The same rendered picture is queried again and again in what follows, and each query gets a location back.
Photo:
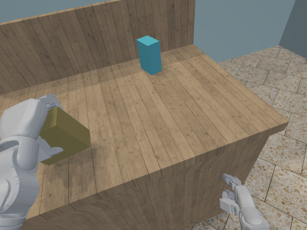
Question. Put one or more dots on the right robot hand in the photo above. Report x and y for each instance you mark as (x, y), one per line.
(233, 202)

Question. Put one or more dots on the right robot forearm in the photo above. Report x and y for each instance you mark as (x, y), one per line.
(251, 219)

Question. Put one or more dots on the table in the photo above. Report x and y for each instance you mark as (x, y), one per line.
(160, 143)

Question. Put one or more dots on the left robot forearm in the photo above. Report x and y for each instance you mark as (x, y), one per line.
(19, 186)

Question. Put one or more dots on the left robot hand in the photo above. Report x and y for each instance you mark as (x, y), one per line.
(27, 119)

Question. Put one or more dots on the sponge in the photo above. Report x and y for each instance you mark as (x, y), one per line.
(62, 130)

